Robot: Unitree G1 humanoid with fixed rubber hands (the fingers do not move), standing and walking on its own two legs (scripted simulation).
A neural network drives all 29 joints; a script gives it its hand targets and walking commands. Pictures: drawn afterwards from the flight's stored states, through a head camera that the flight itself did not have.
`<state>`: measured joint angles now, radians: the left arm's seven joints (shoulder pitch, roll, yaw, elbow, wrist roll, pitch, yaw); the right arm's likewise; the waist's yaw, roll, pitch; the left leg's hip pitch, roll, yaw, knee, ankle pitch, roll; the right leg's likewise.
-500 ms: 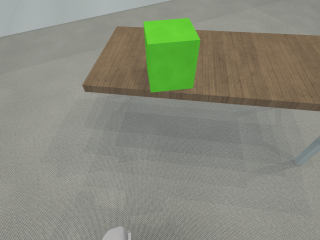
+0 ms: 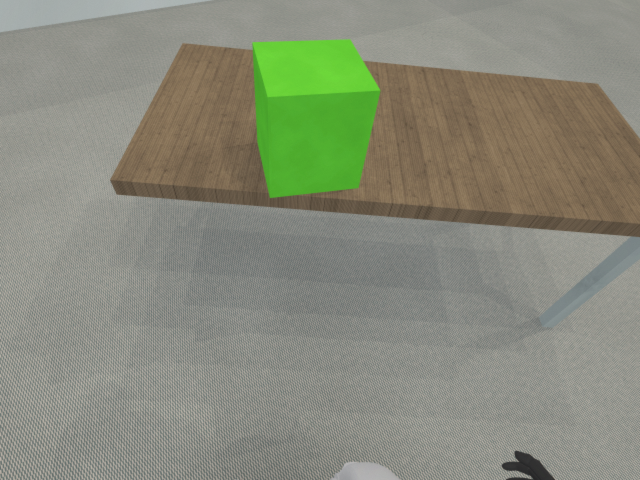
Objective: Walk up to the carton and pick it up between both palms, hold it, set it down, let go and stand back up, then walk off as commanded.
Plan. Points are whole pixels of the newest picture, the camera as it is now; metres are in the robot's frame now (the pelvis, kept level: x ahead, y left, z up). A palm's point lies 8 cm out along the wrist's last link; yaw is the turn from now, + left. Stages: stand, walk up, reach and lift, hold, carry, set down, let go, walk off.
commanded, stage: walk up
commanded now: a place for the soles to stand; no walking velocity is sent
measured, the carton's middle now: (309, 120) +0.82 +0.00 -0.04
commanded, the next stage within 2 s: none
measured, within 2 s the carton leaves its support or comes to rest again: neither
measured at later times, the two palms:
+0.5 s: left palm out of the picture +0.07 +0.28 -0.09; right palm out of the picture +0.06 -0.33 -0.12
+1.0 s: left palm out of the picture +0.07 +0.30 -0.10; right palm out of the picture +0.05 -0.32 -0.12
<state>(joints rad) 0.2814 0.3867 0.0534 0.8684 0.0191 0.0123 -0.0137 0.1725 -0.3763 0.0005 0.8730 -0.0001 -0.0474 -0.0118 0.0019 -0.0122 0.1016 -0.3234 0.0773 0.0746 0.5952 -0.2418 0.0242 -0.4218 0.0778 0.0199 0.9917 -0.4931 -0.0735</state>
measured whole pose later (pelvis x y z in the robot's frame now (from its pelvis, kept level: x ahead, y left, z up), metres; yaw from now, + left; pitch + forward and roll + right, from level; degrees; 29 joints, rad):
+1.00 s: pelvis +0.00 -0.02 +0.00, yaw -3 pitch -1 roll -1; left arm 0.22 0.38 0.05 0.97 0.02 -0.02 -0.01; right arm 0.13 -0.38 0.00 1.06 0.00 0.00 0.00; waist -0.01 0.03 0.03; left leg -0.26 0.06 0.00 0.57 -0.29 -0.03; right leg -0.27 0.06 0.02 0.53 -0.24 -0.04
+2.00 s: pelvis +0.21 +0.06 +0.00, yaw -5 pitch -2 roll +0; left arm 0.20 0.39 0.05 0.96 0.02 -0.04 -0.06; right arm 0.40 -0.39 -0.01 0.94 0.00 -0.05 0.05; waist -0.06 0.01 0.06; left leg -0.03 0.01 0.10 0.47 -0.41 0.03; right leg -0.52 0.04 0.05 0.68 -0.16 -0.07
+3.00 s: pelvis +0.41 +0.04 +0.00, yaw -6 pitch -1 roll +1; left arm 0.23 0.37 0.05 0.94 0.01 -0.04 0.00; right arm 0.16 -0.37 -0.01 0.94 0.00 0.00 0.01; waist 0.00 0.02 0.07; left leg -0.31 0.05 0.02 0.60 -0.39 -0.01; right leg -0.28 0.03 0.03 0.56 -0.25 -0.04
